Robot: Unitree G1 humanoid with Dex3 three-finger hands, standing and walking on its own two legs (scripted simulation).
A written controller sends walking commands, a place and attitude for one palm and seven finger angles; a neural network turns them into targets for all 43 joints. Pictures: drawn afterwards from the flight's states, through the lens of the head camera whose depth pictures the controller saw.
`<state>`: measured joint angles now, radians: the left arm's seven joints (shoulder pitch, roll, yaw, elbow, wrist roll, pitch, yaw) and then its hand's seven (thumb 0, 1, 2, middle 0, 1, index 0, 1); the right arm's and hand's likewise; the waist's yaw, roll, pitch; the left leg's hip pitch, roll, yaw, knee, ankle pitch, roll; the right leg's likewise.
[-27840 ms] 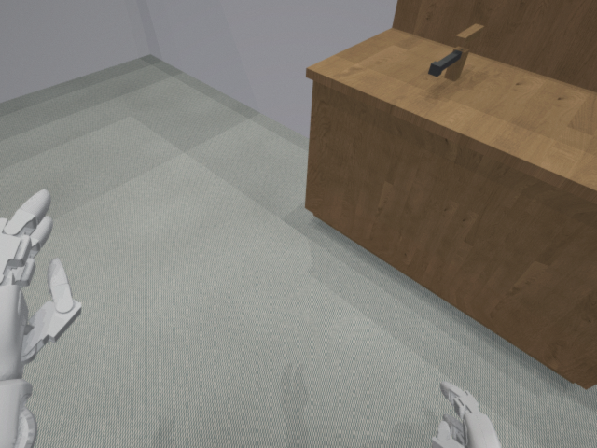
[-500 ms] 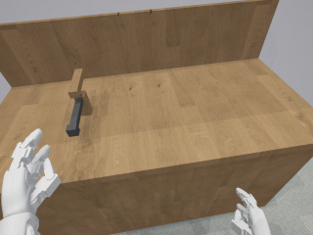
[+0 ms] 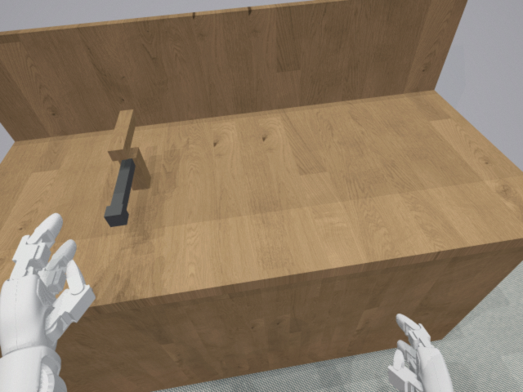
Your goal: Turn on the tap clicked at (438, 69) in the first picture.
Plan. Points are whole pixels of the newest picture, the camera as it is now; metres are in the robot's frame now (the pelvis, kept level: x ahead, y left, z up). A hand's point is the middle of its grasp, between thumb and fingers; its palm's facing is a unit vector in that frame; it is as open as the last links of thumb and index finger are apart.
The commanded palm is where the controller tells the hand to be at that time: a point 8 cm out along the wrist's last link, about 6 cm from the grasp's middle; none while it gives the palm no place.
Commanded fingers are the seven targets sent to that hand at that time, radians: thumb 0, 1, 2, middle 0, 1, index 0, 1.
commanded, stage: reach beside the lever's end, fingers flat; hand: left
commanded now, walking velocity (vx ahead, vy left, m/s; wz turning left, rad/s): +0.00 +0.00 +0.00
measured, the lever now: (116, 215) +0.36 +0.30 +0.07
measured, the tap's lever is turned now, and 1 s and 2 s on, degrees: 0 0 0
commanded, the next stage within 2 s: push the lever round in 1.96 s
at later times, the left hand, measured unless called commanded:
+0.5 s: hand (91, 275) +0.22 +0.26 +0.12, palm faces +0.48 -0.87 -0.12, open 7.5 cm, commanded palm +0.18 +0.31 +0.12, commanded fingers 0.00 0.90 0.90 -0.19 -0.25 -0.19 -0.25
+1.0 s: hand (92, 249) +0.27 +0.29 +0.10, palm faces +0.49 -0.87 -0.10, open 7.6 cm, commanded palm +0.23 +0.33 +0.09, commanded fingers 0.00 0.90 0.90 -0.16 -0.19 -0.16 -0.19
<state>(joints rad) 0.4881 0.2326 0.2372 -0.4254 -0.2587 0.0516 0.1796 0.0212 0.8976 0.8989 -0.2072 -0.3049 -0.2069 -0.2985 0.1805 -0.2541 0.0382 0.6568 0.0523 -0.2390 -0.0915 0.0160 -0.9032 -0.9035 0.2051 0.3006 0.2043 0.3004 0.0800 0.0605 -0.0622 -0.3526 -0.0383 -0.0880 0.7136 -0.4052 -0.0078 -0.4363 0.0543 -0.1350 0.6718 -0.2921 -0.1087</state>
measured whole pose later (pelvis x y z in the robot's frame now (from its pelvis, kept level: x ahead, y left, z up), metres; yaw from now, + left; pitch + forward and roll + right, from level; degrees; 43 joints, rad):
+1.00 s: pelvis +0.00 +0.02 +0.00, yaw -1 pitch +5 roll +0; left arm 0.12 0.25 0.33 0.05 -0.24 -0.10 0.13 0.02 0.90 0.90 -0.18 -0.22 -0.18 -0.21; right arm 0.17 -0.26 0.03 0.69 0.04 -0.21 -0.11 0.01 -0.90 -0.90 0.21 0.30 0.20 0.30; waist 0.05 0.04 -0.04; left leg -0.39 -0.06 -0.05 0.68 -0.38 0.02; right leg -0.48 0.04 -0.10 0.65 -0.26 -0.09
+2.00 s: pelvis +0.01 +0.04 +0.00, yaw -2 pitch +10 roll -1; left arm -0.11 0.29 0.42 0.40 -0.19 -0.24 0.11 0.02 0.90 0.90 -0.16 -0.15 -0.16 -0.15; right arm 0.22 -0.26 0.01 0.69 0.02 -0.11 -0.09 0.01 -0.90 -0.90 0.21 0.30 0.21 0.30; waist 0.01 0.02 -0.07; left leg -0.50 -0.05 -0.03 0.74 -0.41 0.04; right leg -0.58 0.04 -0.08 0.69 -0.28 -0.07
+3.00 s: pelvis +0.00 +0.03 +0.00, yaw -2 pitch +9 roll +0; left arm -0.15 0.20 0.30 0.37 -0.14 -0.23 0.27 0.02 0.91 0.90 -0.16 -0.15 -0.16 -0.15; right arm 0.19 -0.25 0.01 0.69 0.01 -0.08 -0.08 0.01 -0.90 -0.90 0.21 0.30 0.21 0.30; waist 0.01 0.03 -0.08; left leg -0.51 -0.05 -0.04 0.75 -0.41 0.02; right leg -0.60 0.04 -0.10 0.71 -0.28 -0.08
